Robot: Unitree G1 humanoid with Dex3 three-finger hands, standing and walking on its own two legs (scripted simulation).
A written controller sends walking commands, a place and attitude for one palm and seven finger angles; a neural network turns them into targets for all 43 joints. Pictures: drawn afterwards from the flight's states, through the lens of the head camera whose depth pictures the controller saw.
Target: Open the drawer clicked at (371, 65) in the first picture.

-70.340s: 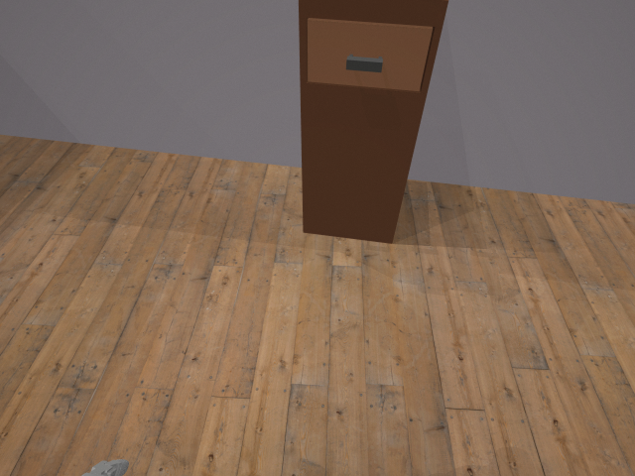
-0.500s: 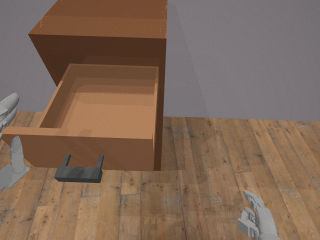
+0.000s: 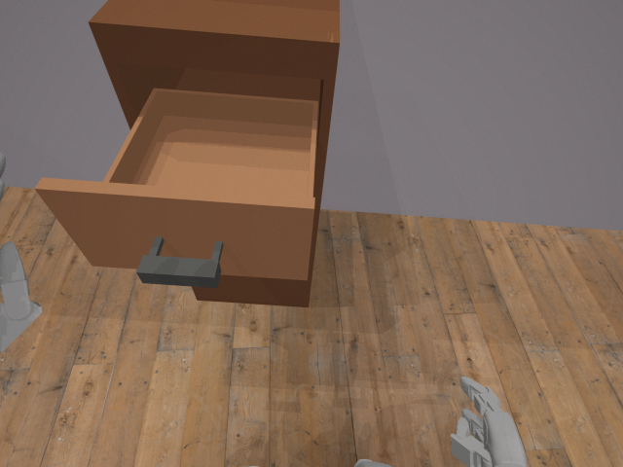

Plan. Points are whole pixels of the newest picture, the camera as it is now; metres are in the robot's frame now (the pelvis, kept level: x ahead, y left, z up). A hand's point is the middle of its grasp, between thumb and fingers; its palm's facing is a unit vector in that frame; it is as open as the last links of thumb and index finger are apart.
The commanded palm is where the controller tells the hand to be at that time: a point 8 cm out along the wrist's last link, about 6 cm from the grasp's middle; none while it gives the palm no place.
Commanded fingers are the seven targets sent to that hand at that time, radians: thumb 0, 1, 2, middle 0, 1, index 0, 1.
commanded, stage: step back with the hand held close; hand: left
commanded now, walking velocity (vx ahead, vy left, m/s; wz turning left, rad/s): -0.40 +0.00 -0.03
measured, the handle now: (184, 258) +0.37 +0.20 +0.02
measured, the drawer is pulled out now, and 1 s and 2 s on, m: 0.30 0.30 0.30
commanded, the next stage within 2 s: stop stepping back and stand still in 0.20 s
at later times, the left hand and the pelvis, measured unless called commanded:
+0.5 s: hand out of the picture +0.03 +0.20 +0.19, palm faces +0.37 -0.79 -0.49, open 7.4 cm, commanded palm -0.03 +0.25 +0.21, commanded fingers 0.00 0.90 0.90 -0.20 -0.30 -0.20 -0.30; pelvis -0.16 -0.03 +0.00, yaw +0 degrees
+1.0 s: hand out of the picture -0.04 +0.21 +0.18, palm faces +0.40 -0.81 -0.42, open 7.4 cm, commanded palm -0.10 +0.26 +0.21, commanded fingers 0.00 0.90 0.90 -0.20 -0.30 -0.20 -0.30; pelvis -0.22 -0.03 +0.00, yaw +1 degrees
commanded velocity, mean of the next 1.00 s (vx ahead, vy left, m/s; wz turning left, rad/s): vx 0.02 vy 0.02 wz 0.01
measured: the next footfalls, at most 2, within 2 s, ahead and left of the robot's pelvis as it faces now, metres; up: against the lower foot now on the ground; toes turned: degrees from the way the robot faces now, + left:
right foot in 0.24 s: -0.14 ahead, -0.12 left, +0.00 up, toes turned -2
left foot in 0.52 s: -0.17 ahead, +0.10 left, +0.00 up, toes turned +3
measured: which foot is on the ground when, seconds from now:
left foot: down 0.00-0.24, up 0.26-0.50, down 0.52-1.00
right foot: up 0.00-0.22, down 0.24-1.00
